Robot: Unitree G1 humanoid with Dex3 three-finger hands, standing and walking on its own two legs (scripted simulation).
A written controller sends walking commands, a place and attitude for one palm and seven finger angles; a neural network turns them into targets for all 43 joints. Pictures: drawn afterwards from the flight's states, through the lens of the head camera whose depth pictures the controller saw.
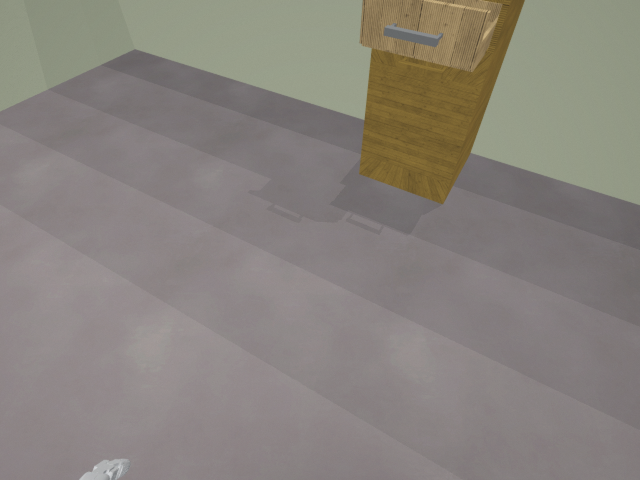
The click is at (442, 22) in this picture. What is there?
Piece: drawer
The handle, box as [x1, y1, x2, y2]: [384, 23, 442, 46]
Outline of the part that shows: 384,28 384,35 435,46 442,36 442,33 432,35 396,27 395,23 393,23 390,26 387,25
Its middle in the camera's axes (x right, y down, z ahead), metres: +0.28 -0.63 +1.18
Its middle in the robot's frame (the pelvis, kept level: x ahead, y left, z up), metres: +1.32 -0.22 +0.01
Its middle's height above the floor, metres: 0.78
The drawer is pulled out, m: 0.17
